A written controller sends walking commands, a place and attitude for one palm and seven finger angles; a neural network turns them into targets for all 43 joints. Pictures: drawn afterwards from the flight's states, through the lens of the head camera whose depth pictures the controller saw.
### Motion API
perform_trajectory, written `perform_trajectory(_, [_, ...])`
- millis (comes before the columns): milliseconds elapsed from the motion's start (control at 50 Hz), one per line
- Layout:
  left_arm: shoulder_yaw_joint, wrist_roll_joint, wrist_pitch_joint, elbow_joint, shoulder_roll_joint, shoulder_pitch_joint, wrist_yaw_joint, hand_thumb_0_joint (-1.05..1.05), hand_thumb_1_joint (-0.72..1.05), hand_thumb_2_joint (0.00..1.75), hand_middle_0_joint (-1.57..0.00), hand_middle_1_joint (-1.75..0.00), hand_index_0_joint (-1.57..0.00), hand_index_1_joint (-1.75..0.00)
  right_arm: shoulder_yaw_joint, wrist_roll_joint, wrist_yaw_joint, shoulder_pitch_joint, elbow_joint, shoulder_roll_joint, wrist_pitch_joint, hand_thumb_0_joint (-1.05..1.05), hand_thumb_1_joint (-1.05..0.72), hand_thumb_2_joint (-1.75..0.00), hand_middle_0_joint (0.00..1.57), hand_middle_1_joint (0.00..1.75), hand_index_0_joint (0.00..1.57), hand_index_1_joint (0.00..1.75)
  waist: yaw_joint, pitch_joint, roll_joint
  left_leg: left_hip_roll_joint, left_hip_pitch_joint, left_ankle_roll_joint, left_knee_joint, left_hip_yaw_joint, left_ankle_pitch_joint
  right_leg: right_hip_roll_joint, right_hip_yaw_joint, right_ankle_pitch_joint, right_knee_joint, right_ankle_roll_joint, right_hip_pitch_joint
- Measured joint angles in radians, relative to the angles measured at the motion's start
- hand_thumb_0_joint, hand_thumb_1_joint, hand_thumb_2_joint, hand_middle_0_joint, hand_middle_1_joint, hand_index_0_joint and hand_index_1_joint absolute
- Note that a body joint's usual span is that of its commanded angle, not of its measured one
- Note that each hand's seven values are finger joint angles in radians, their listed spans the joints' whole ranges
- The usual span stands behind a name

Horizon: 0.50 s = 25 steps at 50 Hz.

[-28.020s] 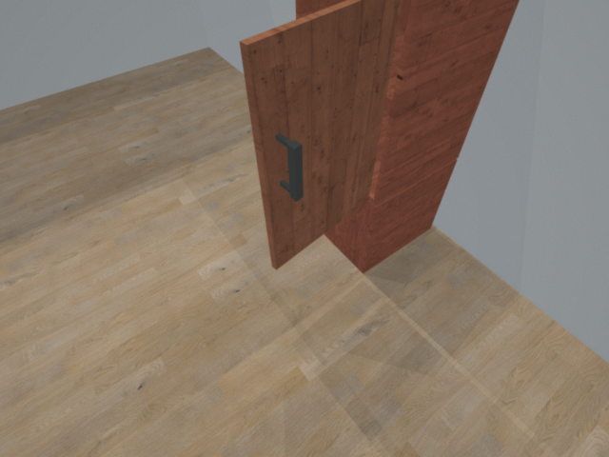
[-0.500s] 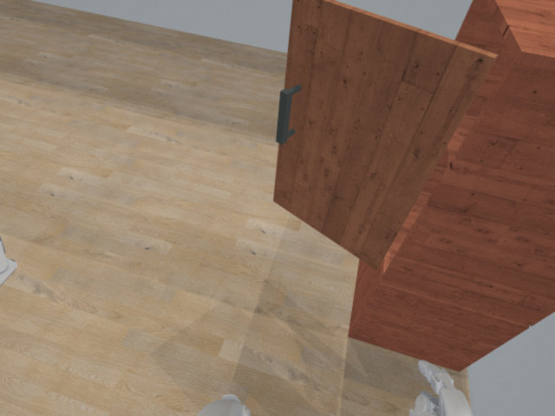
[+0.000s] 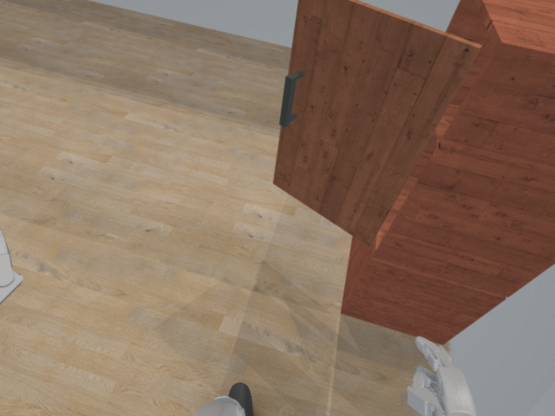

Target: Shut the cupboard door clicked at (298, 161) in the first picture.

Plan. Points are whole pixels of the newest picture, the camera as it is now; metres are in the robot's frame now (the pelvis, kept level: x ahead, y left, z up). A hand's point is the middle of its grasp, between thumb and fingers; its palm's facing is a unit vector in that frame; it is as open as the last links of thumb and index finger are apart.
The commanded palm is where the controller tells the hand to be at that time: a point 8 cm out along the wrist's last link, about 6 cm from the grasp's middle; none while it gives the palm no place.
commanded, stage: step back with the hand held close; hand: left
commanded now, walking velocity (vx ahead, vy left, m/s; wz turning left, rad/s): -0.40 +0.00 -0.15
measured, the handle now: (292, 99) +0.83 +0.02 +0.02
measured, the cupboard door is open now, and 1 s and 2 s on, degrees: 67 67 67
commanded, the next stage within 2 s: stop stepping back and stand still in 0.34 s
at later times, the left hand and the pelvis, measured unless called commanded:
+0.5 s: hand out of the picture +0.03 +0.38 +0.19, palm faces +0.45 -0.84 -0.29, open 7.4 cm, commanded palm +0.01 +0.40 +0.20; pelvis -0.15 +0.11 -0.01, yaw -4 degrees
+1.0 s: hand out of the picture -0.09 +0.53 +0.21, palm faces +0.47 -0.86 -0.20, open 7.4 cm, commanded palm -0.15 +0.54 +0.20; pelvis -0.34 +0.27 -0.01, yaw -10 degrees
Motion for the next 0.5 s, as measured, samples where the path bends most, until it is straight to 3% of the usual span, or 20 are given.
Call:
perform_trajectory(40, [-0.041, 0.012, -0.006, -0.032, -0.029, 0.014, 0.007, 0.01, 0.89, 0.90, -0.21, -0.30, -0.21, -0.31, 0.003, -0.004, 0.006, -0.007, 0.032, -0.003, 0.001, 0.01, -0.90, -0.90, 0.20, 0.30, 0.20, 0.30, 0.018, 0.023, 0.002, 0.000, 0.001, -0.041, 0.041, -0.013, -0.081, 0.001, 0.005, 0.053, 0.006, 0.026, 0.003])
perform_trajectory(80, [-0.079, 0.029, -0.013, -0.048, -0.041, 0.022, 0.012, 0.02, 0.89, 0.90, -0.21, -0.30, -0.22, -0.31, 0.011, -0.002, 0.008, 0.017, 0.064, 0.009, 0.010, 0.01, -0.90, -0.90, 0.20, 0.30, 0.20, 0.30, 0.041, 0.003, -0.030, -0.023, 0.041, -0.063, 0.122, -0.046, -0.146, -0.016, 0.030, 0.056, 0.009, 0.044, 0.010])
perform_trajectory(120, [-0.097, 0.041, -0.011, -0.053, -0.042, -0.002, 0.011, 0.01, 0.89, 0.90, -0.21, -0.30, -0.22, -0.31, 0.019, -0.006, -0.002, 0.047, 0.078, 0.021, 0.014, 0.01, -0.90, -0.90, 0.20, 0.30, 0.20, 0.30, 0.033, -0.025, -0.057, -0.042, 0.070, -0.060, 0.110, -0.046, -0.136, -0.036, 0.034, 0.052, 0.014, 0.057, 0.010])
perform_trajectory(140, [-0.100, 0.045, -0.010, -0.048, -0.044, -0.032, 0.011, 0.01, 0.89, 0.90, -0.21, -0.30, -0.22, -0.31, 0.023, -0.009, -0.011, 0.053, 0.075, 0.019, 0.013, 0.01, -0.90, -0.90, 0.20, 0.30, 0.20, 0.30, 0.026, -0.025, -0.052, -0.041, 0.077, -0.037, 0.083, -0.043, -0.066, -0.036, 0.027, 0.051, 0.023, 0.059, 0.007])
perform_trajectory(180, [-0.087, 0.050, -0.011, -0.017, -0.043, -0.113, 0.011, 0.01, 0.88, 0.90, -0.21, -0.30, -0.22, -0.31, 0.022, -0.012, -0.024, 0.036, 0.068, 0.013, 0.005, 0.01, -0.90, -0.90, 0.20, 0.30, 0.20, 0.30, 0.009, 0.000, -0.018, -0.024, 0.077, 0.046, 0.047, -0.038, 0.083, -0.016, 0.019, -0.012, 0.103, 0.047, -0.027])
perform_trajectory(200, [-0.074, 0.051, -0.011, 0.008, -0.036, -0.152, 0.009, 0.01, 0.88, 0.90, -0.21, -0.30, -0.22, -0.31, 0.018, -0.013, -0.027, 0.019, 0.067, 0.016, 0.002, 0.01, -0.90, -0.90, 0.20, 0.30, 0.20, 0.30, -0.003, 0.018, -0.002, -0.020, 0.073, 0.086, 0.037, -0.037, 0.109, -0.003, 0.019, -0.056, 0.172, 0.038, -0.052])
perform_trajectory(220, [-0.059, 0.049, -0.010, 0.034, -0.025, -0.184, 0.003, 0.01, 0.88, 0.90, -0.21, -0.30, -0.22, -0.31, 0.014, -0.014, -0.026, 0.001, 0.065, 0.021, 0.002, 0.01, -0.90, -0.90, 0.20, 0.30, 0.20, 0.30, -0.014, 0.034, 0.012, -0.014, 0.069, 0.105, 0.021, -0.037, 0.117, 0.010, 0.015, -0.097, 0.246, 0.028, -0.075])
perform_trajectory(240, [-0.045, 0.042, -0.006, 0.057, -0.011, -0.205, -0.006, 0.01, 0.89, 0.90, -0.21, -0.30, -0.22, -0.31, 0.011, -0.016, -0.021, -0.013, 0.060, 0.029, 0.005, 0.01, -0.90, -0.90, 0.20, 0.30, 0.20, 0.30, -0.024, 0.047, 0.024, -0.002, 0.066, 0.097, -0.005, -0.028, 0.128, 0.024, 0.003, -0.133, 0.314, 0.018, -0.091])
perform_trajectory(280, [-0.028, 0.016, 0.013, 0.078, 0.018, -0.212, -0.025, 0.01, 0.89, 0.90, -0.21, -0.30, -0.22, -0.31, 0.002, -0.018, -0.005, -0.021, 0.046, 0.046, 0.010, 0.01, -0.90, -0.90, 0.20, 0.30, 0.20, 0.30, -0.041, 0.056, 0.042, 0.022, 0.065, 0.011, -0.073, 0.005, 0.147, 0.046, -0.044, -0.185, 0.376, 0.001, -0.081])
perform_trajectory(320, [-0.022, -0.007, 0.029, 0.048, 0.039, -0.160, -0.034, 0.01, 0.89, 0.90, -0.21, -0.30, -0.22, -0.31, -0.003, -0.004, 0.015, -0.007, 0.023, 0.052, 0.007, 0.01, -0.90, -0.90, 0.20, 0.30, 0.20, 0.30, -0.048, 0.039, 0.049, 0.032, 0.043, -0.064, -0.111, 0.055, 0.104, 0.053, -0.105, -0.217, 0.296, -0.016, -0.016])
perform_trajectory(340, [-0.010, -0.011, 0.028, 0.011, 0.057, -0.109, -0.030, 0.01, 0.89, 0.90, -0.21, -0.30, -0.21, -0.31, 0.001, 0.008, 0.025, 0.000, 0.011, 0.054, 0.001, 0.01, -0.90, -0.90, 0.20, 0.30, 0.20, 0.30, -0.039, 0.025, 0.028, 0.025, 0.005, -0.099, -0.064, 0.084, 0.008, 0.036, -0.121, -0.218, 0.200, -0.030, 0.027])
perform_trajectory(360, [0.020, -0.009, 0.017, -0.042, 0.086, -0.043, -0.020, 0.01, 0.89, 0.90, -0.21, -0.30, -0.21, -0.31, 0.009, 0.019, 0.034, 0.000, 0.003, 0.059, -0.008, 0.01, -0.90, -0.90, 0.20, 0.30, 0.20, 0.30, -0.006, 0.012, -0.034, -0.003, -0.059, -0.131, 0.077, 0.087, -0.117, -0.009, -0.078, -0.208, 0.085, -0.063, 0.059])
perform_trajectory(380, [0.032, 0.000, -0.004, -0.084, 0.078, 0.006, -0.014, 0.01, 0.89, 0.90, -0.21, -0.30, -0.21, -0.31, 0.014, 0.020, 0.040, -0.015, 0.016, 0.048, -0.016, 0.01, -0.90, -0.90, 0.20, 0.30, 0.20, 0.30, 0.035, 0.019, -0.053, -0.012, -0.116, -0.140, 0.272, 0.023, -0.216, -0.029, -0.040, -0.131, 0.084, -0.060, 0.032])
perform_trajectory(400, [0.022, 0.010, -0.015, -0.117, 0.054, 0.044, -0.014, 0.01, 0.89, 0.90, -0.21, -0.30, -0.21, -0.31, 0.016, 0.012, 0.045, -0.024, 0.049, 0.038, -0.018, 0.01, -0.90, -0.90, 0.20, 0.30, 0.20, 0.30, 0.061, 0.026, -0.052, -0.022, -0.138, -0.139, 0.441, -0.053, -0.293, -0.031, -0.022, -0.096, 0.128, -0.031, 0.009])
perform_trajectory(420, [0.014, 0.022, -0.020, -0.140, 0.039, 0.066, -0.016, 0.01, 0.89, 0.90, -0.21, -0.30, -0.22, -0.31, 0.021, -0.004, 0.048, -0.021, 0.083, 0.040, -0.012, 0.01, -0.90, -0.90, 0.20, 0.30, 0.20, 0.30, 0.082, 0.022, -0.068, -0.027, -0.120, -0.134, 0.530, -0.092, -0.334, -0.040, -0.002, -0.074, 0.146, 0.000, 0.002])
perform_trajectory(460, [-0.022, 0.033, -0.024, -0.144, 0.006, 0.029, -0.017, 0.01, 0.89, 0.90, -0.21, -0.30, -0.22, -0.31, 0.038, -0.005, 0.038, 0.013, 0.112, 0.052, 0.009, 0.01, -0.90, -0.90, 0.20, 0.30, 0.20, 0.30, 0.107, 0.006, -0.110, -0.032, -0.002, -0.120, 0.473, -0.145, -0.304, -0.070, 0.022, -0.040, 0.124, 0.046, 0.016])
perform_trajectory(500, [-0.051, 0.039, -0.013, -0.104, -0.034, -0.083, -0.012, 0.01, 0.88, 0.90, -0.21, -0.30, -0.22, -0.31, 0.046, -0.001, 0.017, 0.032, 0.112, 0.044, 0.005, 0.01, -0.90, -0.90, 0.20, 0.30, 0.20, 0.30, 0.103, -0.001, -0.112, -0.022, 0.132, -0.097, 0.270, -0.170, -0.175, -0.089, 0.024, -0.019, 0.153, 0.058, -0.008])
